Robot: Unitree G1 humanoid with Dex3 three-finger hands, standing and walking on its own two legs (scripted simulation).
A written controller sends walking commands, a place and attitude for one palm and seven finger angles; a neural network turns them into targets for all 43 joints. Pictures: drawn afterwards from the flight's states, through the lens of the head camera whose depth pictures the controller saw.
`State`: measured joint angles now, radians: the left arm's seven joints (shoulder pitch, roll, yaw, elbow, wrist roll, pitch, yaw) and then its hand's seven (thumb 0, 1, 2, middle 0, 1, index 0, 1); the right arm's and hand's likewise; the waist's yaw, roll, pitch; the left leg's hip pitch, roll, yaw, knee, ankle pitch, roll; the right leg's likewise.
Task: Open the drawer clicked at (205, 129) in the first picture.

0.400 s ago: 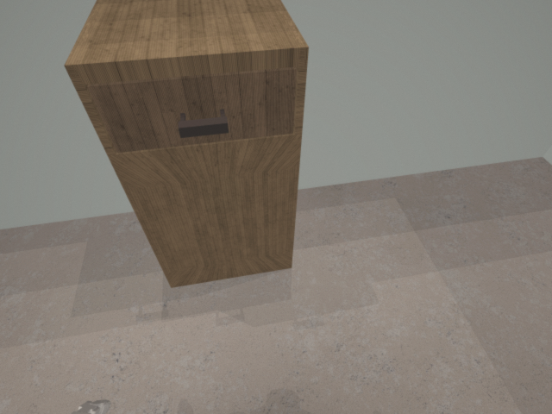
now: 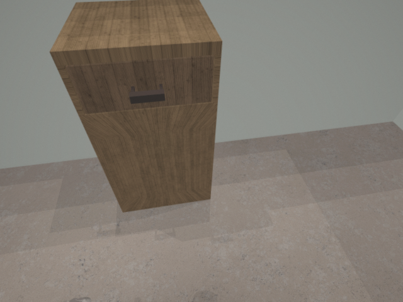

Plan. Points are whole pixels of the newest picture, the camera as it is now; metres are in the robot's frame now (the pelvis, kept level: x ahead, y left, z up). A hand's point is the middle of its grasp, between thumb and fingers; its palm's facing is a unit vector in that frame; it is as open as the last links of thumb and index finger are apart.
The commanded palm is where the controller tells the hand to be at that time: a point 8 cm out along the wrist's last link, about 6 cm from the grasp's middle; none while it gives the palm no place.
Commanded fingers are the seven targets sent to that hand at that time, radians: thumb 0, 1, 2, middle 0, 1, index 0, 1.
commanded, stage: stand and wait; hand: left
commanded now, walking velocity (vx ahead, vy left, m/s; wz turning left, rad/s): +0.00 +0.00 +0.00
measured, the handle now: (147, 92) +0.72 +0.23 +0.02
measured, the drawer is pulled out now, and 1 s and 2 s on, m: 0.00 0.00 0.00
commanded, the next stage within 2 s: look at it before walking up in 0.66 s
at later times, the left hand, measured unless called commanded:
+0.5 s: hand out of the picture +0.06 +0.24 -0.15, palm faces -0.02 -0.94 -0.33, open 7.4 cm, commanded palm none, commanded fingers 0.00 0.90 0.90 -0.20 -0.30 -0.20 -0.30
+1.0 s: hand out of the picture +0.06 +0.24 -0.15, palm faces -0.01 -0.95 -0.32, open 7.4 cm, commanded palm none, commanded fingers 0.00 0.90 0.90 -0.20 -0.30 -0.20 -0.30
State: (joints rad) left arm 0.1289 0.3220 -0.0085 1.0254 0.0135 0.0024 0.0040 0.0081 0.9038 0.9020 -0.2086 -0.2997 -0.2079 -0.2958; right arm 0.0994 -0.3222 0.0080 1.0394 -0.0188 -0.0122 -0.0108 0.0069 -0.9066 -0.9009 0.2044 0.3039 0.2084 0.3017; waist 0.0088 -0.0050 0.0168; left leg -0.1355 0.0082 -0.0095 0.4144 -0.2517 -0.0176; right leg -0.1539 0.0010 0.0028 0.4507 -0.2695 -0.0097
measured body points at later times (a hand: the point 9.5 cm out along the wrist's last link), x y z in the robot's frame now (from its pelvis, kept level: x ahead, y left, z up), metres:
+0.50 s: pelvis -0.02 -0.01 +0.00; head -0.02 -0.01 +0.45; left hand +0.06 +0.28 -0.13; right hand +0.05 -0.30 -0.14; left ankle -0.02 +0.13 -0.74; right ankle -0.02 -0.11 -0.74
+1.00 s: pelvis -0.01 +0.00 +0.00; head -0.01 +0.00 +0.45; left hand +0.06 +0.29 -0.13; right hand +0.06 -0.29 -0.13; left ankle -0.02 +0.13 -0.74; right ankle -0.02 -0.11 -0.74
